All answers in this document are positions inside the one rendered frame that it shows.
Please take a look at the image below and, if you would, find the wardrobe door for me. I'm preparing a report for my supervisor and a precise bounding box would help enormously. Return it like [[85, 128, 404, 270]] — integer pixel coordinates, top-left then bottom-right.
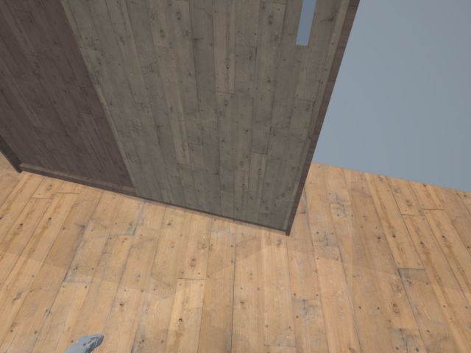
[[0, 0, 134, 188], [61, 0, 350, 230]]

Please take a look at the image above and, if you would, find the handle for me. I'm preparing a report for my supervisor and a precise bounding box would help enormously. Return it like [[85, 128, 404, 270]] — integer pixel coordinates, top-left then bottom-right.
[[296, 0, 316, 46]]

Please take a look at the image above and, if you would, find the left robot hand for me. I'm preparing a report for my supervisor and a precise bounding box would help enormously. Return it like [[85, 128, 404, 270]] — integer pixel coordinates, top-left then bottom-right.
[[64, 334, 104, 353]]

